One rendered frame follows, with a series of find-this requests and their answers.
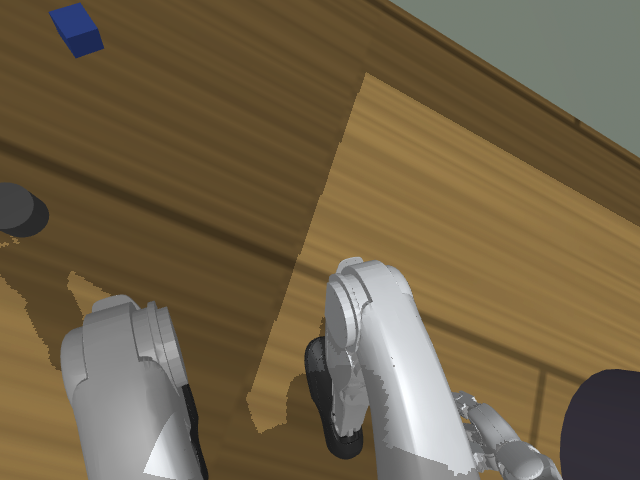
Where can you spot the right robot foot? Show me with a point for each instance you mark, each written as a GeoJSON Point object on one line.
{"type": "Point", "coordinates": [320, 386]}

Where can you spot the left robot foot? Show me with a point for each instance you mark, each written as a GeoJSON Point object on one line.
{"type": "Point", "coordinates": [193, 415]}

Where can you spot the right robot hand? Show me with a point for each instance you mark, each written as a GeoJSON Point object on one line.
{"type": "Point", "coordinates": [488, 430]}

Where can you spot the right robot arm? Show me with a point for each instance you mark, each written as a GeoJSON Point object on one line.
{"type": "Point", "coordinates": [519, 460]}

